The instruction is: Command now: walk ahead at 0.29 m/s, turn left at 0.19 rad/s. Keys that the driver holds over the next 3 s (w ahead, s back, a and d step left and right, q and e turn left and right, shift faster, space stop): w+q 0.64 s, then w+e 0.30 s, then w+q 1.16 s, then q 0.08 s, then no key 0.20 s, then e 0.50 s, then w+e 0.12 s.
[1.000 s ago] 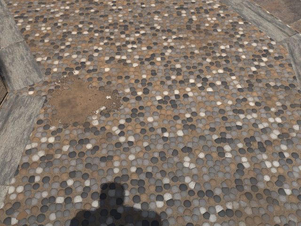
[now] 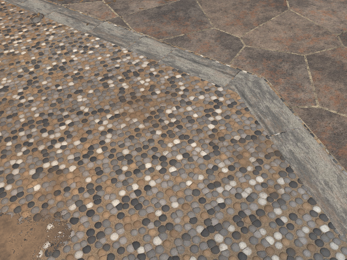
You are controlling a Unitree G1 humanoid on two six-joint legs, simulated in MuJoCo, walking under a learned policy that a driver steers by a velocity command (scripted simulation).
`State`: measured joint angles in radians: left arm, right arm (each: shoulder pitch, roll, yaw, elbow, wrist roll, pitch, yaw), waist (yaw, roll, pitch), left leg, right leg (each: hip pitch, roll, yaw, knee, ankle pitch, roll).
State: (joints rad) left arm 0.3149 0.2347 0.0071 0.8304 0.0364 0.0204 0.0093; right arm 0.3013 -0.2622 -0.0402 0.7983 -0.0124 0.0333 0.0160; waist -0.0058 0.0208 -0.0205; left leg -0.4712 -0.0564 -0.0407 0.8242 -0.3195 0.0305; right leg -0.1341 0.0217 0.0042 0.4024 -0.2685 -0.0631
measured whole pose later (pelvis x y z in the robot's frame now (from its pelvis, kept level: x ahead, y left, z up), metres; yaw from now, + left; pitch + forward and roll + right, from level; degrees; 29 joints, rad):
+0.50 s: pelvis +0.17 +0.10 -0.02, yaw +17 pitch +1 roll +0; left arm 0.33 0.26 0.04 0.88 0.02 -0.07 -0.01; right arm 0.17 -0.28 -0.07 0.74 -0.02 -0.02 0.03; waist 0.04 -0.02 0.05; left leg -0.38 -0.07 0.05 0.59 -0.24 0.09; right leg -0.31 -0.08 -0.03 1.18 -0.37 -0.01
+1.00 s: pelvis +0.46 +0.17 -0.02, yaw +20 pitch +0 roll +0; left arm 0.16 0.26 0.04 0.79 0.02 -0.05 -0.03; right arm 0.36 -0.27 -0.04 0.88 -0.03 -0.06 -0.01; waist -0.02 0.02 0.05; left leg -0.15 -0.08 -0.02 1.03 -0.43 0.08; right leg -0.42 0.07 -0.07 0.57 -0.16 -0.11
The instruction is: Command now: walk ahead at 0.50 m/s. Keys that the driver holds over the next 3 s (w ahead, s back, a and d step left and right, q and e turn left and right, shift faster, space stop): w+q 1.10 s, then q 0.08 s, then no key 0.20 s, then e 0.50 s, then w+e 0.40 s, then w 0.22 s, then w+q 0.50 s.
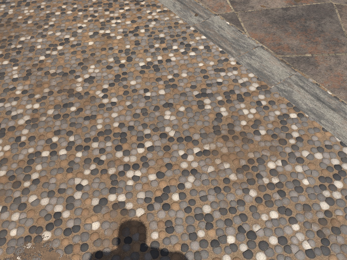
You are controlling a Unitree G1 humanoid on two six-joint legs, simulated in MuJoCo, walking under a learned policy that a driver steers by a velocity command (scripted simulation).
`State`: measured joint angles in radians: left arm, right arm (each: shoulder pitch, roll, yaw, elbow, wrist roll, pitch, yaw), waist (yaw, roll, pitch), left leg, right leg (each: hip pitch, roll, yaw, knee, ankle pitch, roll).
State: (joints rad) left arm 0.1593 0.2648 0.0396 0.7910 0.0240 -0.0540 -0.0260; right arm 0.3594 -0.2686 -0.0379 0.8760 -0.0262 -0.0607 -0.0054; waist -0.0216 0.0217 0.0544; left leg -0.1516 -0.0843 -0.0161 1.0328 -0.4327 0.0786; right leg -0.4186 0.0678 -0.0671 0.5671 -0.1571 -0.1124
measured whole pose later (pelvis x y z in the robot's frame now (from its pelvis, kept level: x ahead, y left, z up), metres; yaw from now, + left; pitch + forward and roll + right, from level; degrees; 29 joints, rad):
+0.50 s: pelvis +0.28 +0.03 -0.01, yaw +12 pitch +1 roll +0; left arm 0.40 0.22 0.02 0.98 0.02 -0.06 0.03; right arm 0.08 -0.24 -0.02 0.79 -0.04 -0.04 0.04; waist 0.03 0.00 0.06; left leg -0.44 -0.07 0.12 0.55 -0.13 0.16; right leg 0.05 0.01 -0.23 0.56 -0.43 -0.05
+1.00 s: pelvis +0.57 +0.08 +0.00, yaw +30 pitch +2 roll +1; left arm 0.01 0.26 0.00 0.70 0.03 -0.06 -0.02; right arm 0.47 -0.30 -0.07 0.90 -0.01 -0.04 -0.01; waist -0.11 -0.02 0.03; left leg 0.04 -0.15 -0.24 0.41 -0.44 0.11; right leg -0.49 0.00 0.02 0.52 -0.11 -0.01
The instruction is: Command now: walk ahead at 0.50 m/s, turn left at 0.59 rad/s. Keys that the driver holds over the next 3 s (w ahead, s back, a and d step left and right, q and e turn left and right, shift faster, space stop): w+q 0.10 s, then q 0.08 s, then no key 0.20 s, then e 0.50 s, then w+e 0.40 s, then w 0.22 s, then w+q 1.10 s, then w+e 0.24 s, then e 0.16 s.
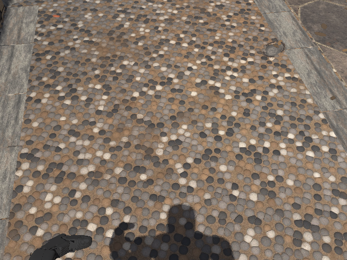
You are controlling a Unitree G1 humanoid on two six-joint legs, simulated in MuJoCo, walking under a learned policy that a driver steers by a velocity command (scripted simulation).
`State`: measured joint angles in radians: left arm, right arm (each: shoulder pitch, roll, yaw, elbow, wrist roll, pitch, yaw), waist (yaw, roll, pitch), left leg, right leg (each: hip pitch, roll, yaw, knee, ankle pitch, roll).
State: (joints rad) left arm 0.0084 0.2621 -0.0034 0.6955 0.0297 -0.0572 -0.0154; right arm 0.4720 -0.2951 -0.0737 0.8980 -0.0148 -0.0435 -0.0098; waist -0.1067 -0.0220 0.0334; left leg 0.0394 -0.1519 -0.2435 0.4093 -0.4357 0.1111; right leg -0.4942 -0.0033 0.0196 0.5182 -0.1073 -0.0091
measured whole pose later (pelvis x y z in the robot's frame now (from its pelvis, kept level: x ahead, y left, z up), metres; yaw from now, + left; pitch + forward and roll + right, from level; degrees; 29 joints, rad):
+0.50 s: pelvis +0.19 +0.01 +0.01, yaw +10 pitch +0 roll -1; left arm 0.34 0.24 0.02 0.88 -0.01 -0.04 0.00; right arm 0.09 -0.21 0.00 0.77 -0.05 -0.03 0.02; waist 0.06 -0.01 0.07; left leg -0.39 -0.02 0.02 0.52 -0.13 0.05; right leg -0.16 -0.02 -0.11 0.62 -0.47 -0.02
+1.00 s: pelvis +0.19 -0.02 +0.02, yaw -6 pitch +0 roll +2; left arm 0.34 0.25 0.06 0.82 0.02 0.06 0.00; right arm 0.18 -0.28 -0.07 0.83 -0.04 0.04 -0.01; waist 0.02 0.02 0.00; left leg -0.50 0.01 0.03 0.93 -0.32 -0.01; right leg -0.22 0.03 0.02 0.48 -0.27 -0.08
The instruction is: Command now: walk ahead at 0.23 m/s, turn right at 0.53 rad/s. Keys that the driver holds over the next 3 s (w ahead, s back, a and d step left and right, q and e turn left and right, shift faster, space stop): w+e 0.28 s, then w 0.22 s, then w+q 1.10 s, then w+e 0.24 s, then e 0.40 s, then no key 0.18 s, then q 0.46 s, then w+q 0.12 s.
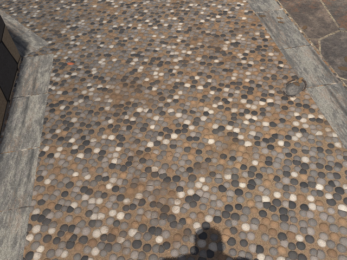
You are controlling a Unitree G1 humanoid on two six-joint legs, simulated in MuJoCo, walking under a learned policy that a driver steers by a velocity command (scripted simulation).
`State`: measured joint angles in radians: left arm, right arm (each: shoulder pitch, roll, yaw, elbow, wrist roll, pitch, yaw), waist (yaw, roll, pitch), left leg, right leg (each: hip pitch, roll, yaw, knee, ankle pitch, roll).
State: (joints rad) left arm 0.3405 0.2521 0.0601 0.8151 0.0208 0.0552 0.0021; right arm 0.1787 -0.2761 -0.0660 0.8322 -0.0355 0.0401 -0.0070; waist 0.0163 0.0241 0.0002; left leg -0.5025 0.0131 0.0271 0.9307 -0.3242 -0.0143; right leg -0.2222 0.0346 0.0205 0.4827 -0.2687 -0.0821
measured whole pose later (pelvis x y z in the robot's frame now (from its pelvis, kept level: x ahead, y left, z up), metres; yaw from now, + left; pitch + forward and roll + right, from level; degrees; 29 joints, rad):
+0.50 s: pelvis +0.15 +0.03 +0.00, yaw -14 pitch +2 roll +0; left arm 0.32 0.29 0.07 0.81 0.04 -0.04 -0.03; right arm 0.28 -0.24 -0.04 0.82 -0.03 -0.08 0.00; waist 0.00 -0.05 -0.03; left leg -0.19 -0.04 0.00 0.38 -0.23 0.04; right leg -0.41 0.07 0.10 1.00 -0.34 -0.08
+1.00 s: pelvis +0.39 -0.06 +0.00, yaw -2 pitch +0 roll +0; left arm 0.26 0.23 0.04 0.82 0.03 -0.09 0.00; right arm 0.29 -0.28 -0.07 0.88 -0.03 -0.01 0.03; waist -0.01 0.04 0.04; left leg -0.51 0.04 -0.01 1.11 -0.28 0.06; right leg -0.18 0.01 -0.13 0.37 -0.20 -0.06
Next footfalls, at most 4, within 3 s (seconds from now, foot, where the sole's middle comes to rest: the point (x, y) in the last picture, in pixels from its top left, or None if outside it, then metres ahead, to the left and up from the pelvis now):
0.36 left None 0.20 0.11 -0.78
0.80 right None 0.43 -0.15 -0.78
1.32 left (184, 215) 0.71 0.05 -0.78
1.86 right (193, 148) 1.07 0.01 -0.78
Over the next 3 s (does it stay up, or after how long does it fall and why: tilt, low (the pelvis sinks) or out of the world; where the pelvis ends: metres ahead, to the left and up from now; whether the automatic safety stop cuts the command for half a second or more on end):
stays up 1.04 0.06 0.00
